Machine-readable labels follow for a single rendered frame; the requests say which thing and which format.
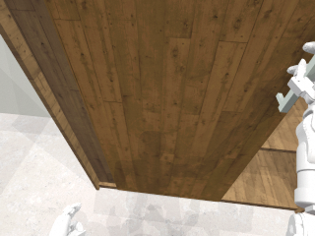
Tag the robot left hand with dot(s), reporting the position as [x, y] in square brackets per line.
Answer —
[63, 226]

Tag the wardrobe door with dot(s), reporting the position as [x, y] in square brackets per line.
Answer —
[35, 25]
[182, 93]

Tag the right robot upper arm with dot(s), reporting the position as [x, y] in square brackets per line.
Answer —
[301, 224]

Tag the handle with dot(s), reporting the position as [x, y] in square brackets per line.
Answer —
[285, 103]

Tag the robot right hand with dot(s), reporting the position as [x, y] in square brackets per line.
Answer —
[303, 86]

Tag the right robot forearm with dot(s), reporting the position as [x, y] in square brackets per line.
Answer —
[304, 194]

